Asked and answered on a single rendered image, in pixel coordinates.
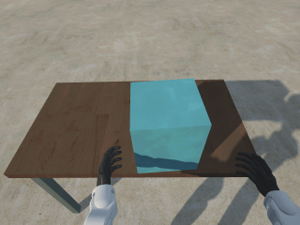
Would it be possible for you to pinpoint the left robot forearm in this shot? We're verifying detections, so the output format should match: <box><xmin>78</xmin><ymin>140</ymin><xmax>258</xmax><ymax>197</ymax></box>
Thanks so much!
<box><xmin>83</xmin><ymin>184</ymin><xmax>118</xmax><ymax>225</ymax></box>

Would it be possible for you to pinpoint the robot right hand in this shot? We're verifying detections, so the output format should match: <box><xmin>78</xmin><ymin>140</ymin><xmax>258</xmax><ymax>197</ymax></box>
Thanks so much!
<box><xmin>235</xmin><ymin>152</ymin><xmax>279</xmax><ymax>197</ymax></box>

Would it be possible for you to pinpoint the right robot forearm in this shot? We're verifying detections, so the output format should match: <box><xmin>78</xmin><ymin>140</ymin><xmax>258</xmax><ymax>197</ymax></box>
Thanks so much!
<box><xmin>263</xmin><ymin>190</ymin><xmax>300</xmax><ymax>225</ymax></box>

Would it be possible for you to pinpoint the carton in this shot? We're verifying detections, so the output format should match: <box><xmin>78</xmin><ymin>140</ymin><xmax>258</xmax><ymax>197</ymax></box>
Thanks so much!
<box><xmin>129</xmin><ymin>78</ymin><xmax>212</xmax><ymax>173</ymax></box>

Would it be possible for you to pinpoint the robot left hand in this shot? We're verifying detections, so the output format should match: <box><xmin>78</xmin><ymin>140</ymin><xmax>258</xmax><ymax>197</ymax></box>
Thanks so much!
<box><xmin>97</xmin><ymin>145</ymin><xmax>122</xmax><ymax>187</ymax></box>

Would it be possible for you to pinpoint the table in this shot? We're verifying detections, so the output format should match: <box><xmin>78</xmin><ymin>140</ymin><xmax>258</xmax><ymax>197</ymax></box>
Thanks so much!
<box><xmin>4</xmin><ymin>79</ymin><xmax>257</xmax><ymax>214</ymax></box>

